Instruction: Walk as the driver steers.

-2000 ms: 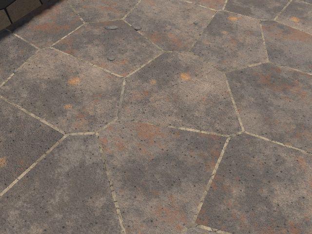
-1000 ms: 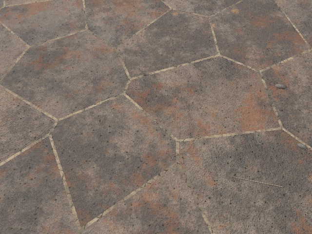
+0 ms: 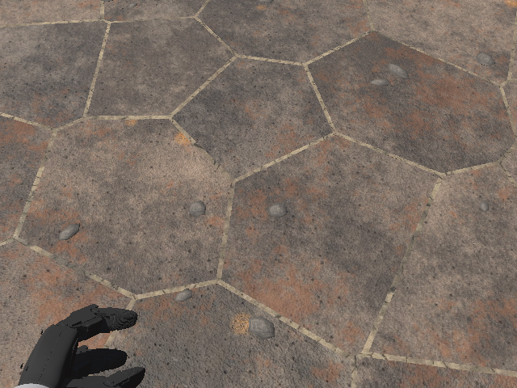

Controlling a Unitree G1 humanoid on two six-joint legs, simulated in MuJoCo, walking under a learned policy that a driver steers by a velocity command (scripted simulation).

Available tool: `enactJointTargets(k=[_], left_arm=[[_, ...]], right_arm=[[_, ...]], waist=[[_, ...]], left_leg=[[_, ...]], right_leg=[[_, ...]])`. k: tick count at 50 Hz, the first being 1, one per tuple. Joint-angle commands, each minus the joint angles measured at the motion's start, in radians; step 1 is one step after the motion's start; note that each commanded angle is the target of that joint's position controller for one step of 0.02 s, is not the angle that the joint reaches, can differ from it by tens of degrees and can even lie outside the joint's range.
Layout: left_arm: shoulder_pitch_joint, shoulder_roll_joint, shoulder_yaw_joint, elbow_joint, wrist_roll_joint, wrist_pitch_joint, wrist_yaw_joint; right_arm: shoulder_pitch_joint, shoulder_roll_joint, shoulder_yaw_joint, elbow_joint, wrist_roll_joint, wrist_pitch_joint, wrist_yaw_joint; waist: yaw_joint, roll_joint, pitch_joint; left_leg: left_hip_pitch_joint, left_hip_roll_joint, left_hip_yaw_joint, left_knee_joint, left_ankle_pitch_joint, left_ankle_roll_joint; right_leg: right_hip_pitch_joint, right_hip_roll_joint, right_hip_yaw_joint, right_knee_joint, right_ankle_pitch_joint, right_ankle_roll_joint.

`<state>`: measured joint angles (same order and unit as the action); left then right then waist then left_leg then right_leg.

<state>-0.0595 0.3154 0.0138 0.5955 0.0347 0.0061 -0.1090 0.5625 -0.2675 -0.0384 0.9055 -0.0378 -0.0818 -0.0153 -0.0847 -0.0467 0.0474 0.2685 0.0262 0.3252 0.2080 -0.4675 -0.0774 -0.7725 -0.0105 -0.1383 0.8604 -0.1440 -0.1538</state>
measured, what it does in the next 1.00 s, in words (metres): walks ahead: right foot, then left foot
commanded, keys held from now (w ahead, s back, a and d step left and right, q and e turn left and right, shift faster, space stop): shift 1.00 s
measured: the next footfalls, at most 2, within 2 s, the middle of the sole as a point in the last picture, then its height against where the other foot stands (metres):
right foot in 0.06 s outside the picture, level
left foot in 0.50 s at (236, 358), level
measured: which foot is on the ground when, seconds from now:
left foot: down 0.00-0.06, up 0.08-0.48, down 0.50-1.00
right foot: up 0.00-0.04, down 0.06-0.50, up 0.52-0.84, down 0.86-1.00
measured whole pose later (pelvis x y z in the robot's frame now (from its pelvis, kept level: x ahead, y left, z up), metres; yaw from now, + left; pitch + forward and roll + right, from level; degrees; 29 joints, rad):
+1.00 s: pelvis +0.38 -0.04 +0.03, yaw -13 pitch -1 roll -1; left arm 0.30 0.19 -0.01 1.09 0.01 0.00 0.04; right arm 0.23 -0.23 -0.01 0.94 -0.01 0.01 -0.01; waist -0.02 0.03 0.01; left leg -0.28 -0.02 0.07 0.41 -0.12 0.06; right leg -0.15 0.03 0.04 0.43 -0.26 -0.01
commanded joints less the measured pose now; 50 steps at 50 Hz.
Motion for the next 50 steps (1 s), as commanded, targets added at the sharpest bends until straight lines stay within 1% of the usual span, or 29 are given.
enactJointTargets(k=[1, 2, 3, 4, 5, 6, 7, 8, 9, 11, 13, 16, 20, 22, 24, 25, 26, 27, 28, 30, 33, 35, 39, 42, 43, 44, 45, 47, 50], left_arm=[[0.229, 0.068, 0.020, 0.020, 0.005, -0.022, 0.022], [0.448, 0.109, 0.045, 0.100, 0.009, -0.036, 0.042], [0.464, 0.148, 0.067, 0.145, 0.011, -0.036, 0.071], [0.406, 0.281, 0.100, 0.093, 0.029, -0.022, 0.084], [0.489, 0.240, 0.104, 0.076, -0.009, -0.012, 0.098], [0.434, 0.228, 0.100, 0.108, -0.018, -0.018, 0.110], [0.379, 0.163, 0.084, 0.117, -0.021, -0.027, 0.115], [0.329, 0.129, 0.070, 0.114, -0.021, -0.038, 0.122], [0.305, 0.100, 0.058, 0.118, -0.027, -0.045, 0.125], [0.303, 0.089, 0.050, 0.144, -0.036, -0.065, 0.115], [0.308, 0.089, 0.049, 0.164, -0.025, -0.075, 0.108], [0.309, 0.047, 0.035, 0.191, -0.028, -0.076, 0.106], [0.395, 0.037, 0.026, 0.250, -0.024, -0.070, 0.121], [0.396, 0.050, 0.028, 0.266, -0.016, -0.065, 0.130], [0.369, 0.071, 0.034, 0.276, -0.018, -0.061, 0.141], [0.340, 0.082, 0.036, 0.275, -0.029, -0.061, 0.141], [0.392, 0.063, 0.034, 0.260, -0.035, -0.068, 0.139], [0.539, -0.014, 0.024, 0.296, -0.053, -0.055, 0.134], [0.503, 0.032, 0.029, 0.321, -0.016, -0.035, 0.136], [0.424, 0.045, 0.033, 0.320, -0.004, -0.012, 0.134], [0.430, -0.003, 0.017, 0.349, -0.008, 0.030, 0.125], [0.409, -0.021, 0.008, 0.364, -0.014, 0.042, 0.130], [0.370, -0.008, 0.007, 0.388, -0.019, 0.043, 0.138], [0.384, -0.021, 0.001, 0.419, -0.012, 0.026, 0.142], [0.381, -0.010, -0.001, 0.420, -0.002, 0.015, 0.145], [0.355, 0.023, 0.004, 0.423, -0.005, 0.009, 0.147], [0.338, -0.008, -0.005, 0.433, -0.016, -0.001, 0.147], [0.319, -0.011, -0.007, 0.446, -0.024, -0.022, 0.149], [0.348, -0.014, -0.005, 0.468, -0.027, -0.028, 0.153]], right_arm=[[-0.101, -0.250, -0.046, -0.077, 0.007, 0.008, -0.025], [-0.138, -0.246, -0.041, -0.093, 0.015, 0.010, -0.019], [-0.115, -0.171, -0.029, -0.093, 0.006, 0.008, 0.000], [-0.005, -0.095, -0.007, -0.181, 0.044, 0.012, 0.006], [-0.161, -0.189, -0.023, -0.208, 0.041, 0.005, -0.004], [-0.191, -0.146, -0.009, -0.226, 0.059, 0.002, -0.003], [-0.188, -0.135, -0.002, -0.206, 0.043, 0.002, -0.004], [-0.186, -0.130, -0.002, -0.194, 0.024, 0.017, -0.001], [-0.144, -0.125, -0.002, -0.178, 0.007, 0.038, 0.003], [-0.119, -0.096, -0.001, -0.168, -0.003, 0.067, 0.013], [-0.153, -0.067, 0.003, -0.172, 0.004, 0.075, 0.018], [-0.226, -0.046, 0.010, -0.182, 0.015, 0.072, 0.019], [-0.339, -0.040, 0.019, -0.194, 0.016, 0.063, 0.012], [-0.302, -0.066, 0.013, -0.175, 0.007, 0.055, 0.007], [-0.180, -0.099, 0.002, -0.125, -0.001, 0.040, 0.000], [-0.094, -0.108, -0.002, -0.095, -0.004, 0.023, -0.005], [-0.039, -0.182, -0.018, -0.081, 0.001, 0.014, -0.009], [-0.067, -0.162, -0.008, -0.086, 0.015, 0.026, -0.005], [-0.119, -0.134, -0.001, -0.100, 0.041, 0.031, 0.003], [-0.298, -0.058, 0.021, -0.125, 0.028, 0.047, 0.001], [-0.336, -0.052, 0.030, -0.102, 0.009, 0.062, -0.004], [-0.300, -0.082, 0.022, -0.075, 0.007, 0.065, -0.003], [-0.305, -0.115, 0.008, -0.053, 0.015, 0.083, 0.000], [-0.316, -0.102, 0.008, -0.039, 0.024, 0.099, -0.004], [-0.304, -0.088, 0.009, -0.034, 0.025, 0.100, -0.002], [-0.288, -0.065, 0.012, -0.037, 0.036, 0.102, 0.002], [-0.304, -0.052, 0.015, -0.026, 0.034, 0.101, 0.007], [-0.277, -0.040, 0.017, 0.003, 0.028, 0.093, 0.010], [-0.272, -0.053, 0.016, 0.033, 0.022, 0.083, 0.008]], waist=[[0.238, 0.182, -0.087], [0.320, 0.173, -0.182], [0.259, 0.060, -0.189], [0.151, -0.160, -0.373], [0.244, 0.093, -0.495], [0.182, 0.066, -0.343], [0.126, 0.134, -0.185], [0.085, 0.148, -0.100], [0.045, 0.140, -0.065], [0.008, 0.108, -0.068], [0.011, 0.061, -0.083], [0.038, 0.003, -0.090], [0.111, -0.019, -0.071], [0.096, -0.028, -0.069], [0.036, -0.027, -0.065], [-0.020, 0.010, -0.080], [-0.010, 0.153, -0.163], [0.053, 0.286, -0.311], [0.059, 0.141, -0.279], [0.109, 0.063, -0.101], [0.130, 0.140, -0.065], [0.106, 0.151, -0.080], [0.087, 0.179, -0.081], [0.101, 0.142, -0.033], [0.093, 0.102, -0.014], [0.054, 0.002, 0.021], [0.049, -0.029, 0.030], [0.025, -0.035, 0.000], [0.036, 0.002, -0.002]], left_leg=[[-0.224, 0.254, -0.057, 0.409, 1.657, 0.096], [-0.338, 0.248, -0.073, 0.675, 1.486, 0.111], [-0.590, 0.134, -0.090, 0.970, 0.528, 0.096], [-0.963, 0.001, -0.164, 1.444, -0.142, 0.043], [-0.968, 0.020, -0.335, 1.464, 0.011, 0.051], [-0.991, 0.054, -0.343, 1.396, 0.077, 0.054], [-0.958, 0.085, -0.333, 1.279, 0.094, 0.054], [-0.907, 0.099, -0.341, 1.211, 0.081, 0.053], [-0.830, 0.105, -0.340, 1.148, 0.081, 0.047], [-0.747, 0.109, -0.329, 0.999, 0.096, 0.038], [-0.745, 0.078, -0.288, 0.885, 0.193, 0.048], [-0.719, 0.040, -0.248, 0.679, 0.392, 0.073], [-0.727, -0.001, -0.232, 0.482, 0.521, 0.099], [-0.686, -0.024, -0.246, 0.442, 0.456, 0.125], [-0.589, -0.043, -0.260, 0.343, 0.429, 0.155], [-0.463, -0.012, -0.284, 0.222, 0.624, 0.175], [-0.267, 0.178, -0.450, 0.303, 1.240, 0.262], [-0.118, 0.407, -0.723, 0.295, 1.566, 0.460], [-0.252, 0.374, -0.731, 0.210, 1.342, 0.460], [-0.464, 0.290, -0.601, 0.109, 0.867, 0.392], [-0.609, 0.173, -0.456, 0.037, 0.543, 0.299], [-0.583, 0.169, -0.460, 0.032, 0.416, 0.290], [-0.589, 0.173, -0.505, 0.005, 0.109, 0.264], [-0.667, 0.154, -0.500, 0.007, -0.036, 0.195], [-0.673, 0.136, -0.490, 0.032, -0.034, 0.158], [-0.632, 0.067, -0.425, 0.066, 0.018, 0.128], [-0.517, 0.039, -0.386, 0.120, 0.138, 0.120], [-0.380, 0.039, -0.376, 0.165, 0.269, 0.124], [-0.413, 0.060, -0.393, 0.156, 0.296, 0.138]], right_leg=[[0.497, 0.140, -0.039, -0.123, -0.058, -0.065], [0.774, 0.136, 0.051, -0.262, 0.054, -0.094], [1.001, 0.031, 0.199, -0.306, 0.089, -0.086], [1.340, -0.343, 0.727, -0.238, 0.580, -0.274], [1.290, -0.319, 0.741, -0.325, 0.769, -0.275], [1.143, -0.312, 0.631, -0.380, 0.812, -0.255], [0.936, -0.272, 0.548, -0.431, 0.781, -0.209], [0.791, -0.227, 0.482, -0.464, 0.773, -0.179], [0.674, -0.197, 0.423, -0.506, 0.808, -0.157], [0.574, -0.142, 0.335, -0.538, 0.882, -0.120], [0.566, -0.081, 0.255, -0.546, 0.962, -0.080], [0.588, -0.011, 0.169, -0.550, 0.921, 0.005], [0.714, -0.045, 0.177, -0.523, 0.877, 0.041], [0.753, -0.085, 0.206, -0.455, 0.930, 0.045], [0.768, -0.100, 0.228, -0.326, 0.963, 0.057], [0.729, -0.064, 0.210, -0.192, 0.849, 0.074], [0.599, 0.046, 0.181, 0.070, 0.391, 0.106], [0.431, 0.196, 0.206, 0.317, -0.482, 0.141], [0.436, 0.175, 0.312, 0.366, -0.445, 0.124], [0.415, 0.105, 0.295, 0.302, -0.369, 0.132], [0.542, 0.081, 0.212, 0.077, -0.329, 0.159], [0.554, 0.071, 0.183, -0.047, -0.334, 0.163], [0.582, 0.048, 0.149, -0.209, -0.238, 0.148], [0.662, 0.030, 0.163, -0.421, -0.122, 0.111], [0.654, -0.024, 0.239, -0.495, -0.118, 0.095], [0.534, -0.077, 0.333, -0.538, -0.222, 0.072], [0.427, -0.095, 0.356, -0.592, -0.287, 0.073], [0.377, -0.090, 0.344, -0.630, -0.269, 0.097], [0.457, -0.065, 0.303, -0.594, -0.152, 0.099]])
